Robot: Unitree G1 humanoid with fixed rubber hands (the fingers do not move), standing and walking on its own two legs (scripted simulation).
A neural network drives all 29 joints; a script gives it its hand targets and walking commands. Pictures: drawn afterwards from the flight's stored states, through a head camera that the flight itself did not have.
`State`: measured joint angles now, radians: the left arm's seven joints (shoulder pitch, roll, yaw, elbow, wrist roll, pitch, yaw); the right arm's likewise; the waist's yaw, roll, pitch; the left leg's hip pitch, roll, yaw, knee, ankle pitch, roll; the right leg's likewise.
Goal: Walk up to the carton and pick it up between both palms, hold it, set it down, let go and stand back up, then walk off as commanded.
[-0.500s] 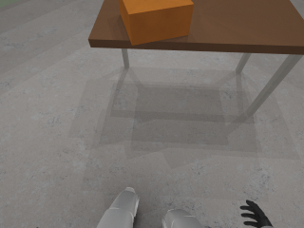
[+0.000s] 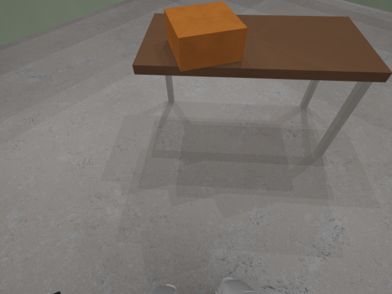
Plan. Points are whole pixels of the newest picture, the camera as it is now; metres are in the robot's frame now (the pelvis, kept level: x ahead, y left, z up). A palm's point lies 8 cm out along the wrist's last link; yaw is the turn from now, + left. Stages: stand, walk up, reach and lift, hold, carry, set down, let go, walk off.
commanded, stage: walk off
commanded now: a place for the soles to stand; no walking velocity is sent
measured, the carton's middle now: (202, 34) +1.14 -0.04 -0.05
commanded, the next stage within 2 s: stand in 0.92 s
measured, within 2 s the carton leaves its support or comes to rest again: neither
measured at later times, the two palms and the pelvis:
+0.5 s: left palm out of the picture +0.03 +0.31 -0.10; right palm out of the picture +0.03 -0.30 -0.10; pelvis -0.06 +0.01 +0.00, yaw +0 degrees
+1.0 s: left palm out of the picture +0.06 +0.33 -0.09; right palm out of the picture +0.06 -0.28 -0.09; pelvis -0.03 +0.02 +0.01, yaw +0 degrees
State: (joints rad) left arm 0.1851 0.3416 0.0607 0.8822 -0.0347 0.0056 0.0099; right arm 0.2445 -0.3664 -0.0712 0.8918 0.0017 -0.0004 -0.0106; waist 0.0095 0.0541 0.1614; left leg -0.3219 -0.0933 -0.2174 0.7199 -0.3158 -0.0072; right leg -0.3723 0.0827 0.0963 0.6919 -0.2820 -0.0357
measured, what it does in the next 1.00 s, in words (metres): steps on the spot: right foot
